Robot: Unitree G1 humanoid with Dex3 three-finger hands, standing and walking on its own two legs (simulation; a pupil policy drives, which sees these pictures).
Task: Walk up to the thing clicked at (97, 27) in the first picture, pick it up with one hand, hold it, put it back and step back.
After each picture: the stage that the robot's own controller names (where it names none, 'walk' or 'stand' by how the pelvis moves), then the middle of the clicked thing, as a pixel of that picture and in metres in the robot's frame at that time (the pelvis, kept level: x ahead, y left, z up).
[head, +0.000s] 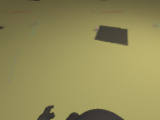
stand; (96, 29) +2.36 -0.08 -0.72
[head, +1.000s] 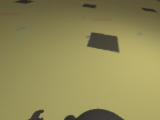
walk; (88, 36) +2.23 +0.06 -0.72
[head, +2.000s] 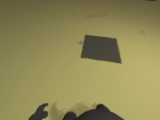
walk; (82, 42) +1.60 +0.20 -0.72
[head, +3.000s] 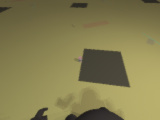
walk; (80, 59) +1.12 +0.21 -0.71
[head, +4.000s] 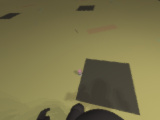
walk; (79, 72) +0.80 +0.27 -0.70
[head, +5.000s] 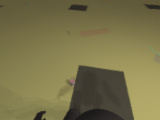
walk; (72, 82) +0.59 +0.25 -0.70
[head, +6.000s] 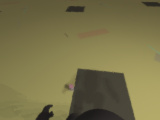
stand; (71, 87) +0.51 +0.28 -0.72
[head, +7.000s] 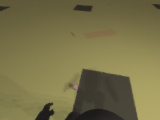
stand; (75, 87) +0.52 +0.20 -0.72
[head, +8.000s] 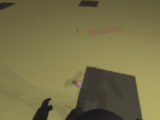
stand; (79, 84) +0.53 +0.16 -0.71
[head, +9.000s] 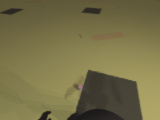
stand; (80, 87) +0.55 +0.15 -0.73
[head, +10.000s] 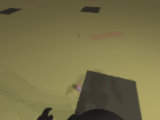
stand; (79, 88) +0.52 +0.17 -0.73
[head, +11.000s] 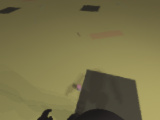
stand; (79, 87) +0.52 +0.17 -0.73
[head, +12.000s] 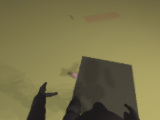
go down; (74, 75) +0.55 +0.19 -0.65
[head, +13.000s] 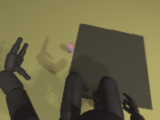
go down; (70, 48) +0.60 +0.23 -0.31
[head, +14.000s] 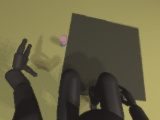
close in; (63, 41) +0.60 +0.25 -0.27
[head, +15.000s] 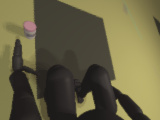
close in; (30, 30) +0.59 +0.31 -0.22
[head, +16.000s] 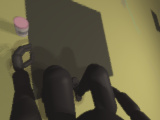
close; (21, 27) +0.57 +0.32 -0.22
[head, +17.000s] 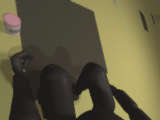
lift; (13, 25) +0.57 +0.33 -0.22
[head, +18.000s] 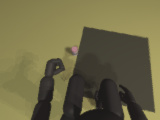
lift; (74, 51) +0.61 +0.22 -0.37
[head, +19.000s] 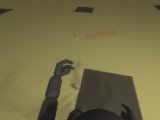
hold; (77, 87) +0.55 +0.16 -0.68
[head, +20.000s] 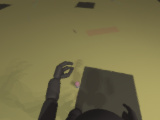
hold; (77, 85) +0.54 +0.17 -0.68
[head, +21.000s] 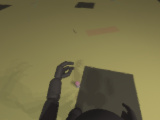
stand; (77, 84) +0.55 +0.17 -0.68
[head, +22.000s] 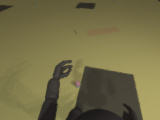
stand; (77, 84) +0.55 +0.18 -0.68
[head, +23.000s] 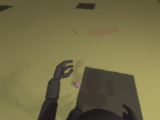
stand; (78, 85) +0.54 +0.17 -0.68
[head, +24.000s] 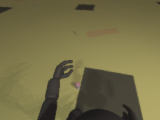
stand; (77, 85) +0.54 +0.17 -0.68
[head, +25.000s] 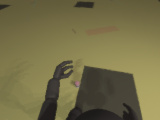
stand; (77, 84) +0.54 +0.18 -0.68
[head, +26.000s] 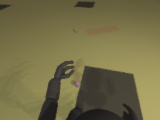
stand; (77, 84) +0.54 +0.17 -0.68
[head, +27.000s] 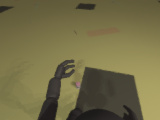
stand; (78, 85) +0.55 +0.17 -0.68
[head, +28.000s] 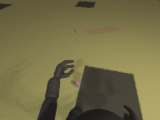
stand; (77, 84) +0.55 +0.17 -0.68
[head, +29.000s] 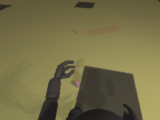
stand; (77, 84) +0.55 +0.18 -0.68
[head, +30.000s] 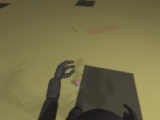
stand; (77, 83) +0.55 +0.18 -0.67
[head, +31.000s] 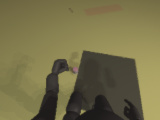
crouch; (75, 70) +0.57 +0.18 -0.58
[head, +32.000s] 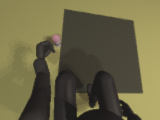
lower; (57, 41) +0.60 +0.25 -0.29
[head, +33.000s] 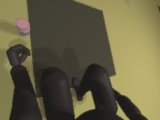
lower; (23, 28) +0.59 +0.32 -0.23
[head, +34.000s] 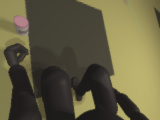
lower; (21, 26) +0.58 +0.33 -0.22
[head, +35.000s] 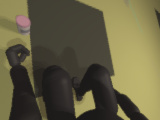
lower; (23, 26) +0.58 +0.33 -0.23
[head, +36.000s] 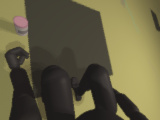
lower; (21, 27) +0.58 +0.33 -0.23
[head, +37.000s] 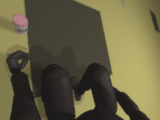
loosen; (21, 25) +0.58 +0.33 -0.22
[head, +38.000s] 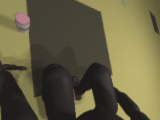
withdraw; (22, 24) +0.58 +0.33 -0.22
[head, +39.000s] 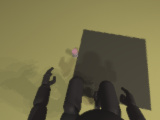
walk; (74, 53) +0.61 +0.21 -0.43
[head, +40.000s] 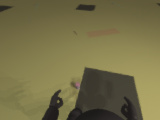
stand; (77, 85) +0.54 +0.16 -0.66
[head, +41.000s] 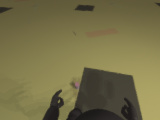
stand; (77, 85) +0.55 +0.18 -0.67
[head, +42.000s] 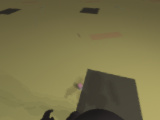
stand; (80, 86) +0.56 +0.16 -0.72
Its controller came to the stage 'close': yes
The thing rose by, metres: 0.00
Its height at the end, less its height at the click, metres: +0.00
